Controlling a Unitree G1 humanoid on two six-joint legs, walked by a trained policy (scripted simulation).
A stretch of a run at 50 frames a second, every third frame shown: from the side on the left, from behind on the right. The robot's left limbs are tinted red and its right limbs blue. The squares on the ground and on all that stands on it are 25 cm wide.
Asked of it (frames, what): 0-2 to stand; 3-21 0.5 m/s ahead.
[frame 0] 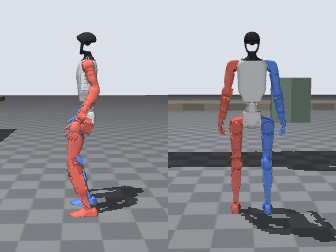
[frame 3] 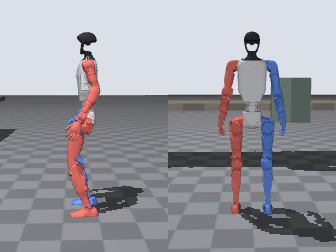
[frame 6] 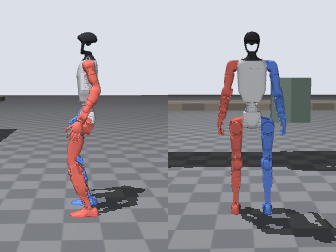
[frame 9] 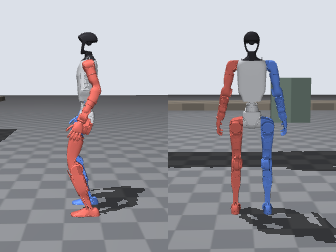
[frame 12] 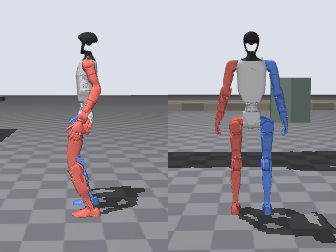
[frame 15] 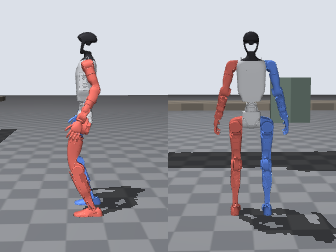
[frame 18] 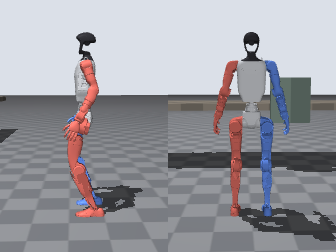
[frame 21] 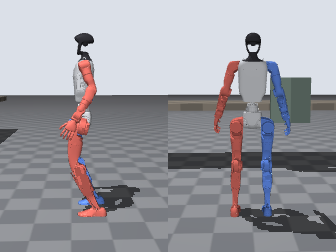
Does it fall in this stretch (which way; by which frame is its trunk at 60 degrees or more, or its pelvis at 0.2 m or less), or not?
no
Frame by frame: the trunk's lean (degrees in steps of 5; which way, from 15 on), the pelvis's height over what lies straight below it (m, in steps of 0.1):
0: 0, 0.8
3: 0, 0.8
6: 0, 0.8
9: 0, 0.8
12: 0, 0.8
15: 5, 0.8
18: 0, 0.8
21: 0, 0.8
